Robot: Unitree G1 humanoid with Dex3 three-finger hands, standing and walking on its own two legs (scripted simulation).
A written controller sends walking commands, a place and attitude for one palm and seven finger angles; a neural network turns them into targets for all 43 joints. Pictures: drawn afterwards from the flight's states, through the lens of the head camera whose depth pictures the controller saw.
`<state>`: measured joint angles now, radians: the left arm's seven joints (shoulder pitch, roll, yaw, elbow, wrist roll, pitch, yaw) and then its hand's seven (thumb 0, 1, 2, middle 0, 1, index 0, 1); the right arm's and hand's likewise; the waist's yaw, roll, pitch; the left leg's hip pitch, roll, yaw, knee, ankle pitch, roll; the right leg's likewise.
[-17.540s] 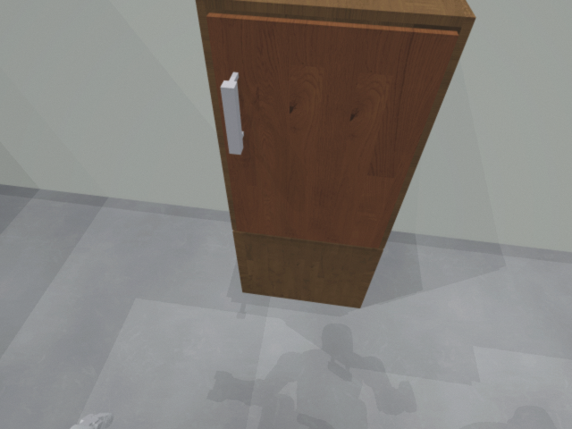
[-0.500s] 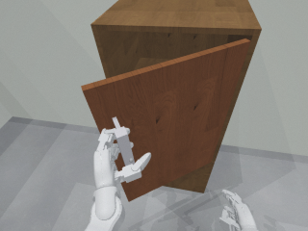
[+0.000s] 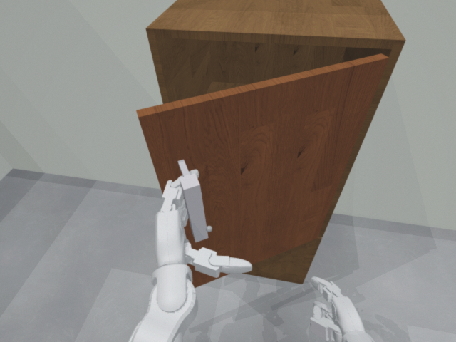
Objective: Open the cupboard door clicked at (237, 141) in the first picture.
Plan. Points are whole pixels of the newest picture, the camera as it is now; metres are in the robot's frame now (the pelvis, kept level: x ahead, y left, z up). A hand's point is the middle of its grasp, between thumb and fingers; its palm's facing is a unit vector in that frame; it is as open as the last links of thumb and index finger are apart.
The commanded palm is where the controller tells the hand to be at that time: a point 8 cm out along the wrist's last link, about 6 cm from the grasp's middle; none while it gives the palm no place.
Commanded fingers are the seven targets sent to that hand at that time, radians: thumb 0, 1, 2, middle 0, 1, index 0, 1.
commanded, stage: slide the hand sideways off the handle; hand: left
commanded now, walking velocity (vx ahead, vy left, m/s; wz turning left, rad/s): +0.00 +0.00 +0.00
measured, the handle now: (191, 201) +0.32 +0.09 +0.10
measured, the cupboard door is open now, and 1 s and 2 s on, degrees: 33 37 37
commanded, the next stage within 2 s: draw the hand back to the body in 1.26 s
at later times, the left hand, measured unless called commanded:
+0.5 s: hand (209, 263) +0.21 +0.05 +0.11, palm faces -0.18 -0.98 -0.01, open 16.3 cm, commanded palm +0.18 +0.11 +0.10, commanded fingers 0.00 -0.50 0.30 -0.15 -0.30 -0.15 -0.30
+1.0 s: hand (164, 277) +0.19 +0.11 +0.10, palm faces -0.11 -0.99 -0.05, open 16.2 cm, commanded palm +0.15 +0.17 +0.10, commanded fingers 0.00 -0.50 0.30 -0.15 -0.30 -0.15 -0.30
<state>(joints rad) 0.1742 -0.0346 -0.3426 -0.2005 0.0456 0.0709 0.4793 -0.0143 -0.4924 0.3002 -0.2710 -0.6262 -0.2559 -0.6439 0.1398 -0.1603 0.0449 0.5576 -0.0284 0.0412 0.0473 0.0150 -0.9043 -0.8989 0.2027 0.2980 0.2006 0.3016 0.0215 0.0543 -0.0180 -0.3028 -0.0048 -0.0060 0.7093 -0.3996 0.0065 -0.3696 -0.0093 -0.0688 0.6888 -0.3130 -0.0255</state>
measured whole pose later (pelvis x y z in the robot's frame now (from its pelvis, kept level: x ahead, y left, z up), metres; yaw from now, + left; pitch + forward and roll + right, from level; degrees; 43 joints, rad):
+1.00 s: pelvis +0.01 -0.01 -0.01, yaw +0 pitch +3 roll -1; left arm 0.56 0.19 -0.03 -0.42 -0.18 -0.12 -0.18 -0.02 -0.50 0.30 -0.19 -0.32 -0.18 -0.32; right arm 0.28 -0.24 0.04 0.47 0.02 -0.19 -0.03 0.02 -0.90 -0.90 0.20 0.30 0.20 0.30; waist 0.02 0.05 -0.06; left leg -0.40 0.02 -0.01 0.80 -0.45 -0.01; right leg -0.47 0.01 -0.08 0.78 -0.36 -0.04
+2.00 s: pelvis +0.01 +0.01 +0.01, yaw +0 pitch -2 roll -2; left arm 0.59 0.29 0.16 -0.52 -0.10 -0.03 -0.02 -0.02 -0.34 0.37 -0.16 -0.30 -0.16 -0.30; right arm 0.24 -0.22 0.06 0.53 0.02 -0.25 -0.08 0.02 -0.90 -0.90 0.20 0.30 0.20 0.30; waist 0.06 0.06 -0.03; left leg -0.25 0.01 0.00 0.68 -0.41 0.02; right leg -0.30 0.01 -0.06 0.61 -0.29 -0.01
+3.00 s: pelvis +0.02 +0.00 +0.02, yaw -2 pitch -5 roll -1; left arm 0.47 0.33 0.32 -0.40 -0.05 -0.08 0.10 0.01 0.89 0.89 -0.21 -0.30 -0.21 -0.30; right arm 0.19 -0.22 0.02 0.66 0.00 -0.14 -0.06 0.02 -0.90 -0.90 0.20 0.30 0.20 0.30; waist 0.07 0.07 0.03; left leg -0.03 0.02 0.02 0.41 -0.29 0.00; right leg -0.11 0.02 -0.04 0.39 -0.19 -0.02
